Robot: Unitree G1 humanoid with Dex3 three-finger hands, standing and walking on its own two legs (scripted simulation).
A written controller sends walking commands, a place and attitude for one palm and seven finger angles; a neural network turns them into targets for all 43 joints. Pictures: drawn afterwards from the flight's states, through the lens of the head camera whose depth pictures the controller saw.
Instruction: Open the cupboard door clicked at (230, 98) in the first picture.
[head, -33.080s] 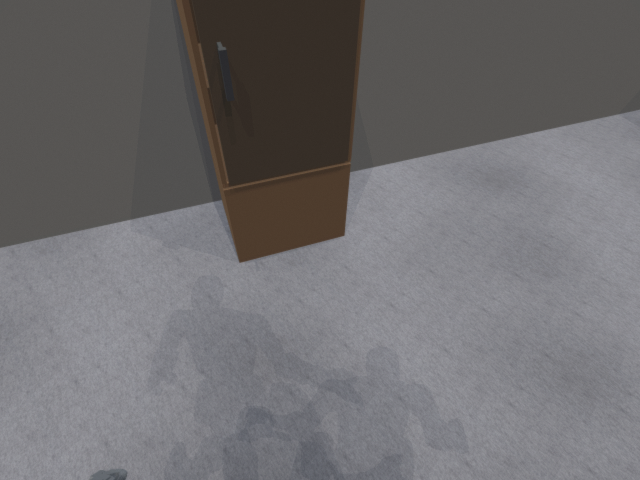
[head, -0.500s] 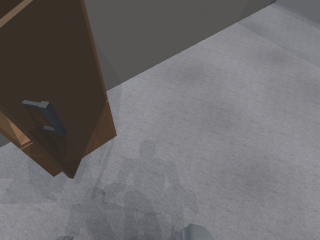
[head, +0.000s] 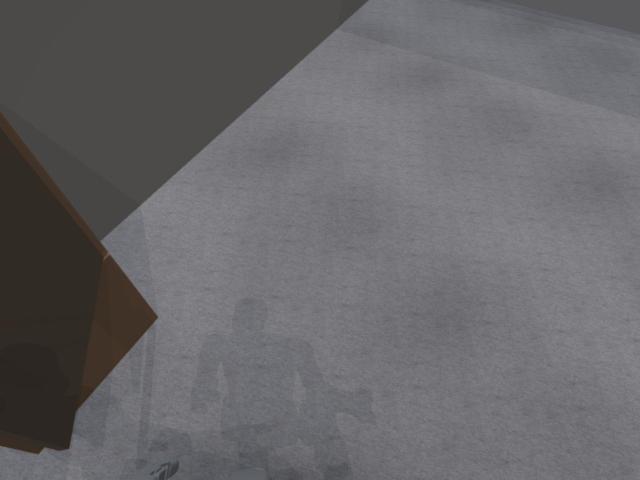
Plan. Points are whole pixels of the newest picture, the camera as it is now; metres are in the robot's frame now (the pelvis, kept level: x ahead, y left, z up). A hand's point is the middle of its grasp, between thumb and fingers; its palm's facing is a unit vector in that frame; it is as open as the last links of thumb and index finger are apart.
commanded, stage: walk to a spot facing it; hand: left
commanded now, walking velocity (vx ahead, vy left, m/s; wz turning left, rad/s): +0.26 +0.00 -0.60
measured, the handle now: out of the picture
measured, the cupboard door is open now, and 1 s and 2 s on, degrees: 39 39 39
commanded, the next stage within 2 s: turn to face it in 1.52 s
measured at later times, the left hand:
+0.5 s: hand (281, 362) +0.30 +0.08 -0.17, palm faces -0.33 -0.92 -0.22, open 7.4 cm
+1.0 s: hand (313, 291) +0.44 +0.03 -0.18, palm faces -0.45 -0.88 -0.18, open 7.4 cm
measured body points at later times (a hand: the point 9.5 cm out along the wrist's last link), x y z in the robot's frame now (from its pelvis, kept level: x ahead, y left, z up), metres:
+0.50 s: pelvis +0.11 -0.06 -0.02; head +0.16 -0.10 +0.43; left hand +0.32 +0.13 -0.15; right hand -0.03 -0.28 -0.17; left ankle +0.04 +0.12 -0.67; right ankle +0.13 -0.15 -0.73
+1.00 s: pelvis +0.34 -0.13 +0.00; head +0.38 -0.14 +0.44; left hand +0.47 +0.08 -0.16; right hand +0.32 -0.38 -0.13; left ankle +0.43 -0.06 -0.73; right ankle +0.20 -0.17 -0.63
